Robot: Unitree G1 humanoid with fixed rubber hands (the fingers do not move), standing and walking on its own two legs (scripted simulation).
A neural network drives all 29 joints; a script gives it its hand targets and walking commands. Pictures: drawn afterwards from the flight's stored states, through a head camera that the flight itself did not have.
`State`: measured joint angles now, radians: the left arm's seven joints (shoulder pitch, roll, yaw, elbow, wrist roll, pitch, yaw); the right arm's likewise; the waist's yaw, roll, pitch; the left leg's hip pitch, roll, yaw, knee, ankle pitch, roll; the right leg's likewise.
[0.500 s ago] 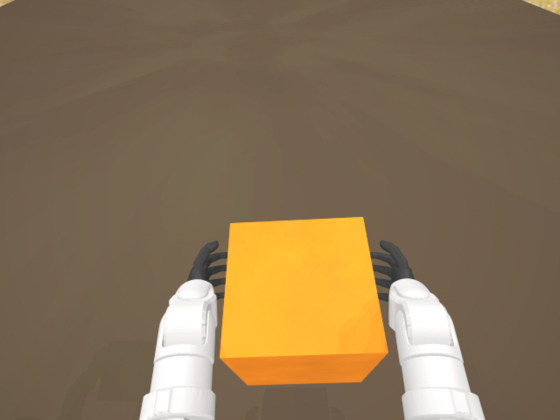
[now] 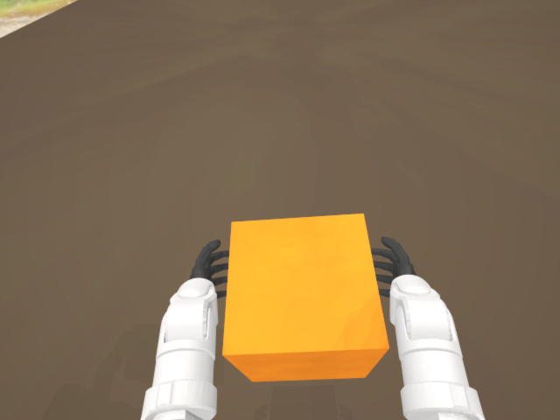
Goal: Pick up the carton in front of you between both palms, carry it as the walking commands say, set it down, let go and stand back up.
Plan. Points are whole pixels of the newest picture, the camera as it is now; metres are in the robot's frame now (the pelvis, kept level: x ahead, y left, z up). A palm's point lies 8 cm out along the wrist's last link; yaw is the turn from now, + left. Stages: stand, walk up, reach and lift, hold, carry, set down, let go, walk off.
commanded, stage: hold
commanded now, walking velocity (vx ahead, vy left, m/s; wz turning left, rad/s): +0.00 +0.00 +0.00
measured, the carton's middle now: (303, 305) +0.32 +0.00 -0.05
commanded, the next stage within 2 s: set down in 0.08 s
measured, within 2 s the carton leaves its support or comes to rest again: neither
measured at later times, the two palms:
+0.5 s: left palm (230, 285) +0.33 +0.12 +0.00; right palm (402, 281) +0.34 -0.17 -0.02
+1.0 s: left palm (258, 319) +0.38 +0.10 -0.20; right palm (391, 316) +0.39 -0.19 -0.22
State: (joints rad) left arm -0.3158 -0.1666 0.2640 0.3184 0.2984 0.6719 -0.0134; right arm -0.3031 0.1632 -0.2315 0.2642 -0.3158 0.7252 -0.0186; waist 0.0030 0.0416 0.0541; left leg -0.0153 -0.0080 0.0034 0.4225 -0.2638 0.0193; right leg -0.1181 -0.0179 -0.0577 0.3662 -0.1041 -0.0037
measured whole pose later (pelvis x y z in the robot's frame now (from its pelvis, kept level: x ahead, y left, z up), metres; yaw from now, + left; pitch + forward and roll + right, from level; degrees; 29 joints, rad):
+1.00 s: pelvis -0.04 -0.01 -0.14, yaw +3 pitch +36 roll +3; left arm -0.74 -0.27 0.52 0.45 0.25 0.23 0.12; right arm -0.80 0.04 -0.45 0.54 -0.32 0.27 0.04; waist -0.04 0.08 -0.10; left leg -1.42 -0.06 0.01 1.27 -0.48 0.00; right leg -1.53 -0.03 0.00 1.21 -0.31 -0.02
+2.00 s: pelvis -0.08 -0.02 -0.37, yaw +7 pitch +40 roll +8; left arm -1.32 -0.06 0.49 0.75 0.07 0.22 0.24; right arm -1.45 -0.35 -0.25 0.94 -0.16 0.29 0.03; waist -0.09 0.12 0.24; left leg -2.11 -0.16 0.04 2.06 -0.68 -0.07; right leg -2.30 -0.01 0.07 2.00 -0.41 -0.04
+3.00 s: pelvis -0.07 -0.02 -0.40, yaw +7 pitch +38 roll +5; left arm -1.44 -0.04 0.52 0.84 0.18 0.15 0.12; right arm -1.54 -0.46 -0.33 1.11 -0.11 0.20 0.15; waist -0.10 0.07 0.37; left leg -2.15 -0.20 0.01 2.20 -0.73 -0.07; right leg -2.32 -0.05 0.04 2.13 -0.48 -0.05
